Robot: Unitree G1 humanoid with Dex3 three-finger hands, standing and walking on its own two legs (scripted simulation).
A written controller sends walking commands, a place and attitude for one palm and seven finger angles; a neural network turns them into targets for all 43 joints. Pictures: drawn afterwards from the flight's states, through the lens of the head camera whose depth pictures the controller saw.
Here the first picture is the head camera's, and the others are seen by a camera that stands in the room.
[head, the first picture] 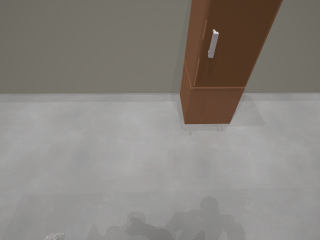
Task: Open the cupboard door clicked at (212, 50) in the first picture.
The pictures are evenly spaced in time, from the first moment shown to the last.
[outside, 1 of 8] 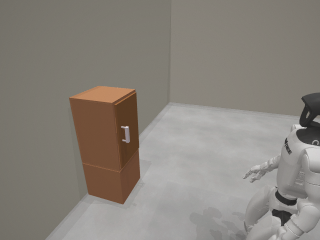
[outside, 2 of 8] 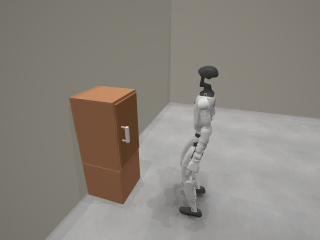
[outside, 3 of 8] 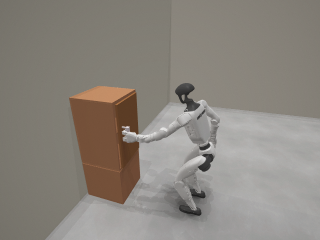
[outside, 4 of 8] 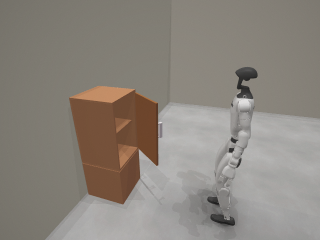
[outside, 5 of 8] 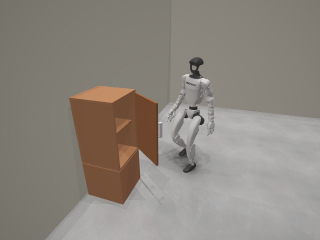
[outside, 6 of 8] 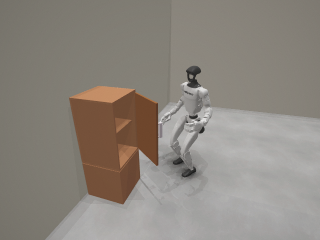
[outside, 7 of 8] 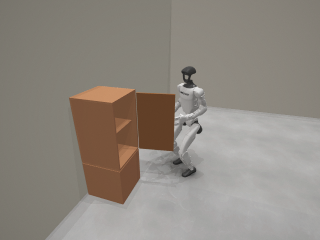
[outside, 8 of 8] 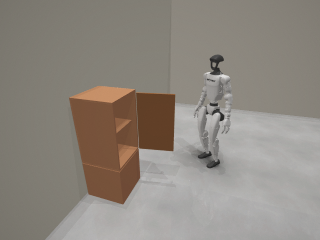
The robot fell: no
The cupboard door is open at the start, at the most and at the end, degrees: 0 101 100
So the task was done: yes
